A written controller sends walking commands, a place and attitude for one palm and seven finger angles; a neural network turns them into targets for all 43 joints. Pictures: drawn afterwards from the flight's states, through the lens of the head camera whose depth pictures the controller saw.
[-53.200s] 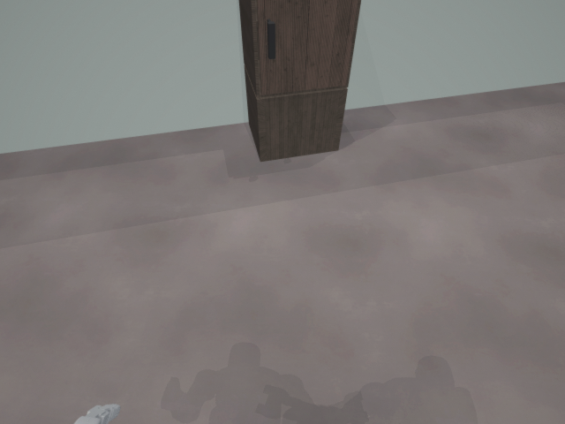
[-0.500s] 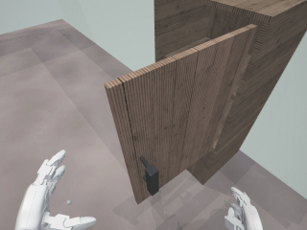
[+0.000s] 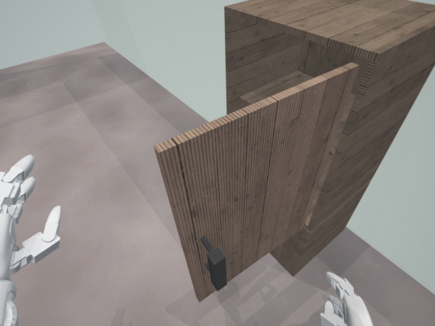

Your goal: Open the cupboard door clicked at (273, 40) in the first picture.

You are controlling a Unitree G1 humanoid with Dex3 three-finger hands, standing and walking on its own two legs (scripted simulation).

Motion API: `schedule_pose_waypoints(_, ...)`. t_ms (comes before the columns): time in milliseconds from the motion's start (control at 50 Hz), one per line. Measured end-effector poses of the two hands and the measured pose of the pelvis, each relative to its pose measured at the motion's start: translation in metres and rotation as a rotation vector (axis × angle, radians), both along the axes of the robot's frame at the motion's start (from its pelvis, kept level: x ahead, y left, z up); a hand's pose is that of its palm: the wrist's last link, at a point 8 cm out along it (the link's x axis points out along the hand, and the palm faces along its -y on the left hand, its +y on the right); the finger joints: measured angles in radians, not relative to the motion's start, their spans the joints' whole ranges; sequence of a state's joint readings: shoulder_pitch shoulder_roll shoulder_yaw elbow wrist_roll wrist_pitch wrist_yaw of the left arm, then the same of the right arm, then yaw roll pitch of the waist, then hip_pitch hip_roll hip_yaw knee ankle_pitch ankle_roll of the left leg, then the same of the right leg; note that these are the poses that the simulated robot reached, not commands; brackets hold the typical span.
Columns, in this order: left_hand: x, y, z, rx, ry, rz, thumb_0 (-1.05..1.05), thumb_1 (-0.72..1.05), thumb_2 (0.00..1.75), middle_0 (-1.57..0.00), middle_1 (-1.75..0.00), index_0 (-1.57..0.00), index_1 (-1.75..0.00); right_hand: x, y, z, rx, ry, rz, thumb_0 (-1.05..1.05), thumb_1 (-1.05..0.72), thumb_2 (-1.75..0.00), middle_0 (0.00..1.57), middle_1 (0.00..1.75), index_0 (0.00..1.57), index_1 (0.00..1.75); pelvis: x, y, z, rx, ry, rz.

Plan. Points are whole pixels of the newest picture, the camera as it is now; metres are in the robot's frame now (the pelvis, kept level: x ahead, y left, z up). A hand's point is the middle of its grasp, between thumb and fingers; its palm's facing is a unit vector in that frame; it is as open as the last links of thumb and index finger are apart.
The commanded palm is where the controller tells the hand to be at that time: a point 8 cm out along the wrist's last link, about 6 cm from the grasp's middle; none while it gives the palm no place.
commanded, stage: draw the hand back to the body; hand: left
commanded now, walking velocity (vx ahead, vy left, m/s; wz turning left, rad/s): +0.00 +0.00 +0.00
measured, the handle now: (212, 262) +0.28 +0.06 -0.09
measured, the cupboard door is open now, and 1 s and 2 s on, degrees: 86 86 86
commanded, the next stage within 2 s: step back with the hand held close in 0.36 s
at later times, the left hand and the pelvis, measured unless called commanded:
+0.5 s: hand (65, 241) +0.18 +0.23 +0.16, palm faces +0.44 -0.79 -0.42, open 7.4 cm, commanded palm +0.13 +0.27 +0.18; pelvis -0.01 -0.03 +0.00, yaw -1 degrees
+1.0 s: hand (35, 262) +0.15 +0.26 +0.16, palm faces +0.35 -0.77 -0.53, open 7.4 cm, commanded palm +0.09 +0.30 +0.18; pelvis -0.06 +0.00 +0.00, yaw -2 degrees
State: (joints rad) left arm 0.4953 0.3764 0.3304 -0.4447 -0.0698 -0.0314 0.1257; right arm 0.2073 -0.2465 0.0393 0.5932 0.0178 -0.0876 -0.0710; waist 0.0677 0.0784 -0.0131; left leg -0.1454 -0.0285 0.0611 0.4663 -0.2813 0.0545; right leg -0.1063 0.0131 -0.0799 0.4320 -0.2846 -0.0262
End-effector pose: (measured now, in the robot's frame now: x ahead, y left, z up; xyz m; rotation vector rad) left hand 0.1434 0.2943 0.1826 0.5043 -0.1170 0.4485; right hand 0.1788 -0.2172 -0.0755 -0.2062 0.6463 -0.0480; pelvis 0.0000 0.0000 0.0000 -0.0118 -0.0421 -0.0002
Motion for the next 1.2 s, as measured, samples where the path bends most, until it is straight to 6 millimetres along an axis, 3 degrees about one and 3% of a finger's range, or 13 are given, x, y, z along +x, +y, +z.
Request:
schedule_pose_waypoints(80, -0.002, 0.000, 0.008, 0.010, -0.037, 0.017, 0.01, 0.75, 0.84, -0.21, -0.30, -0.20, -0.30, -0.001, -0.008, 0.000, 0.001, 0.005, -0.006, 0.02, -0.91, -0.90, 0.20, 0.30, 0.20, 0.30, -0.002, -0.005, 0.002, 0.003, -0.012, -0.003)
schedule_pose_waypoints(220, -0.004, -0.016, -0.015, -0.058, 0.042, 0.001, 0.01, 0.85, 0.88, -0.21, -0.30, -0.21, -0.30, -0.008, -0.021, -0.002, -0.004, 0.028, -0.022, 0.02, -0.91, -0.90, 0.20, 0.30, 0.20, 0.30, -0.006, -0.014, 0.003, 0.006, -0.022, -0.006)
schedule_pose_waypoints(440, -0.009, -0.027, 0.002, -0.012, -0.018, -0.011, 0.02, 0.88, 0.90, -0.22, -0.30, -0.21, -0.30, -0.013, -0.031, -0.004, 0.006, 0.012, -0.033, 0.02, -0.91, -0.90, 0.20, 0.30, 0.20, 0.30, -0.010, -0.025, 0.004, 0.007, -0.042, -0.007)
schedule_pose_waypoints(620, 0.000, -0.022, -0.003, 0.037, 0.008, -0.024, 0.02, 0.89, 0.90, -0.22, -0.30, -0.21, -0.30, -0.022, -0.037, -0.006, 0.005, 0.061, -0.056, 0.02, -0.91, -0.90, 0.20, 0.30, 0.20, 0.30, -0.019, -0.028, 0.003, -0.002, 0.009, -0.009)
schedule_pose_waypoints(720, 0.002, -0.030, -0.015, 0.031, 0.080, -0.090, 0.02, 0.89, 0.90, -0.21, -0.30, -0.21, -0.30, -0.036, -0.047, -0.006, -0.026, 0.097, -0.113, 0.02, -0.91, -0.90, 0.20, 0.30, 0.20, 0.30, -0.025, -0.021, 0.003, 0.005, 0.037, -0.025)
schedule_pose_waypoints(780, -0.001, -0.031, -0.012, 0.055, 0.091, -0.130, 0.02, 0.89, 0.90, -0.22, -0.30, -0.21, -0.30, -0.045, -0.050, -0.006, -0.041, 0.109, -0.151, 0.02, -0.91, -0.90, 0.20, 0.30, 0.20, 0.30, -0.030, -0.017, 0.001, 0.008, 0.043, -0.030)
schedule_pose_waypoints(940, -0.022, -0.009, 0.004, 0.124, 0.016, -0.131, 0.02, 0.88, 0.90, -0.22, -0.30, -0.22, -0.30, -0.069, -0.041, 0.000, -0.058, 0.098, -0.189, 0.02, -0.91, -0.90, 0.20, 0.30, 0.20, 0.30, -0.052, -0.005, -0.002, 0.001, 0.043, -0.032)
schedule_pose_waypoints(1120, -0.062, 0.013, -0.014, 0.082, 0.009, -0.101, 0.02, 0.88, 0.90, -0.22, -0.30, -0.21, -0.30, -0.102, -0.016, 0.002, -0.089, 0.094, -0.144, 0.01, -0.91, -0.90, 0.20, 0.30, 0.20, 0.30, -0.081, 0.014, -0.006, -0.021, 0.037, -0.009)
schedule_pose_waypoints(1200, -0.081, 0.023, -0.009, 0.113, -0.030, -0.068, 0.02, 0.88, 0.90, -0.22, -0.30, -0.22, -0.30, -0.112, -0.003, -0.002, -0.103, 0.113, -0.095, 0.02, -0.91, -0.90, 0.20, 0.30, 0.20, 0.30, -0.091, 0.017, -0.007, -0.027, 0.040, 0.046)
